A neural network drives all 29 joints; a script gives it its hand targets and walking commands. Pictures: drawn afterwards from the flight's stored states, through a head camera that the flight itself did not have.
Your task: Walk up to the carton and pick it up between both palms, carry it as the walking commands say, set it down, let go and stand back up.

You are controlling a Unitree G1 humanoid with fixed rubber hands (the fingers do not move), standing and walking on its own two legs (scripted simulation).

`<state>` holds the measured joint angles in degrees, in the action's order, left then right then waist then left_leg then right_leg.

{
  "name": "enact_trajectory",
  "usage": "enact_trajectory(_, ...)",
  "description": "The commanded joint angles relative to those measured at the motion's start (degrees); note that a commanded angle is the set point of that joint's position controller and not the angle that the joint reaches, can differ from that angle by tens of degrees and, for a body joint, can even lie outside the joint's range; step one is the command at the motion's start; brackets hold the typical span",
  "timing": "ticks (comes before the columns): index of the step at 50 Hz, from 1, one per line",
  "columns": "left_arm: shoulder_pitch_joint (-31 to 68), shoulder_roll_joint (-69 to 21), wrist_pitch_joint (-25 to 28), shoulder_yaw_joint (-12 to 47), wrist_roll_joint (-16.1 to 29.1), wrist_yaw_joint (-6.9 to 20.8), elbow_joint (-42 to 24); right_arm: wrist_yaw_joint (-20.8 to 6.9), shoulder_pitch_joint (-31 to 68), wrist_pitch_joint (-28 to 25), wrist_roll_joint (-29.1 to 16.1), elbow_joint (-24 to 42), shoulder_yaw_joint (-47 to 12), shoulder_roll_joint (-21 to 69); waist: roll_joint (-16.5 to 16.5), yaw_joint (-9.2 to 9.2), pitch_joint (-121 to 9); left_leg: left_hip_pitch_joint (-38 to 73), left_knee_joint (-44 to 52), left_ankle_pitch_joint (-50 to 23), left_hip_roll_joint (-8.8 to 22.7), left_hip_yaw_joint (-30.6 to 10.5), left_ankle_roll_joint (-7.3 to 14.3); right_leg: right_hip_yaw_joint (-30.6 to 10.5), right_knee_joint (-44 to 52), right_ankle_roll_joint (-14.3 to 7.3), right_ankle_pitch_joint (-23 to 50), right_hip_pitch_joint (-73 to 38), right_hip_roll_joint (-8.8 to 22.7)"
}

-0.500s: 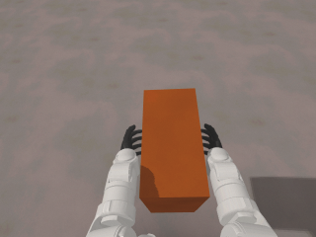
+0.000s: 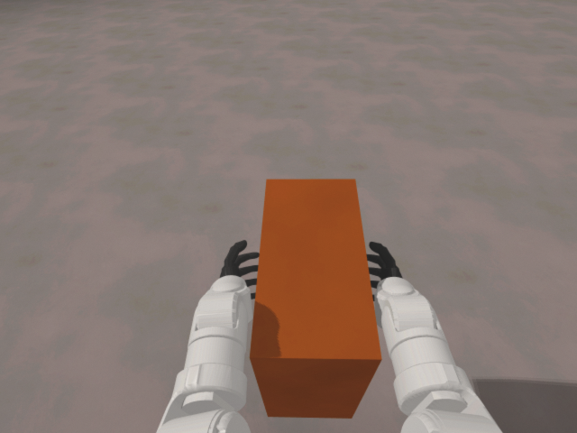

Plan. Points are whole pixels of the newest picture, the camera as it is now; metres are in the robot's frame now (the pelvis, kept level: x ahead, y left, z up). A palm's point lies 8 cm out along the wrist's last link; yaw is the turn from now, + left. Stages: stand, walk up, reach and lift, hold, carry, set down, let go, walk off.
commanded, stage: reach and lift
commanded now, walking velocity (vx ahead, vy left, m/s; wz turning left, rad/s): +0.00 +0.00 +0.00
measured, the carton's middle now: (310, 301) +0.34 +0.05 -0.02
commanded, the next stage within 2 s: hold in 2.00 s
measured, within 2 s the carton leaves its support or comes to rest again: neither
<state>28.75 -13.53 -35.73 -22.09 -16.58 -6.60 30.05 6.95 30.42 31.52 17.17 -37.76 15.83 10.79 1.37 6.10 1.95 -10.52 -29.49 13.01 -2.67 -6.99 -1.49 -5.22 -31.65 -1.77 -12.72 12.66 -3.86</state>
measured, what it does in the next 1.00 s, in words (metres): stands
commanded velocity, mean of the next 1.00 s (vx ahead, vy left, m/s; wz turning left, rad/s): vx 0.00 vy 0.00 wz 0.00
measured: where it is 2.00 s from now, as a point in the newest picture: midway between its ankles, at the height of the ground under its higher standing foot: outside the picture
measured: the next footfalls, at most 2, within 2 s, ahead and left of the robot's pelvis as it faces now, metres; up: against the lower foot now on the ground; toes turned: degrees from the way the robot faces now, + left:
none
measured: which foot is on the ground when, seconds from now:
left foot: down 0.00-1.00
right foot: down 0.00-1.00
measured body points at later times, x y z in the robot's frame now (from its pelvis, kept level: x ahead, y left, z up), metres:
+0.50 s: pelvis +0.01 +0.00 +0.00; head -0.04 -0.01 +0.45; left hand +0.33 +0.14 +0.06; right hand +0.34 -0.10 +0.05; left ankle +0.04 +0.14 -0.73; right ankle +0.05 -0.10 -0.73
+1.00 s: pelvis +0.01 +0.01 +0.00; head -0.04 +0.00 +0.45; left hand +0.34 +0.13 +0.05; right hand +0.33 -0.11 +0.04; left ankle +0.04 +0.14 -0.73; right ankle +0.05 -0.10 -0.73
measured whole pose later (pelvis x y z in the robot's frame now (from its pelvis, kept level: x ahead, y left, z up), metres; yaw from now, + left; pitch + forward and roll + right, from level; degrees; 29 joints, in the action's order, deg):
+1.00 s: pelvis +0.01 +0.01 +0.00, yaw +1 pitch -8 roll +0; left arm 27.5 -13.0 -40.4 -17.4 -15.7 -6.2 29.4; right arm 7.1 25.3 39.5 16.8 -28.4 16.0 12.1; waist 1.2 -0.2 1.2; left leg -7.0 -29.3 14.0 -3.0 -7.3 -0.4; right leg -5.0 -29.5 -0.9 -13.0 8.1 -3.4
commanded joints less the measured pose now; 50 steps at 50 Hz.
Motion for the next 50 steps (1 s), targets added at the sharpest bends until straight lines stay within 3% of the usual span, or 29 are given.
enact_trajectory(1,32.9,-64.2,0.8,27.5,11.7,12.6,1.7,-15.2,36.9,-1.1,-12.9,3.2,-26.8,63.3,-1.1,-0.61,-19.8,4.5,4.6,-4.8,-1.2,0.8,1.8,-2.2,6.7,0.4,0.8,-8.2,0.8)
enact_trajectory(11,32.9,-63.0,-2.4,25.8,11.1,12.9,2.2,-14.8,37.4,2.7,-12.9,4.9,-25.4,62.4,-0.8,-1.98,-15.7,4.1,5.9,-2.6,-0.8,0.3,2.2,-2.1,7.8,0.6,-0.1,-9.9,1.2)
enact_trajectory(33,33.0,-63.2,-2.1,29.6,13.8,13.3,0.7,-14.1,35.5,5.1,-15.0,9.4,-28.0,62.7,-1.4,-5.40,-18.5,2.5,5.1,-4.2,-1.2,0.0,2.6,-1.3,6.4,1.3,6.1,-12.9,0.8)
enact_trajectory(50,30.5,-64.3,-2.0,32.0,15.1,13.3,-0.1,-14.6,33.2,5.7,-16.3,11.7,-29.6,62.4,-1.2,-6.26,-18.4,2.9,5.3,-5.0,-0.8,-0.4,2.6,-0.7,6.0,1.4,7.0,-12.0,0.3)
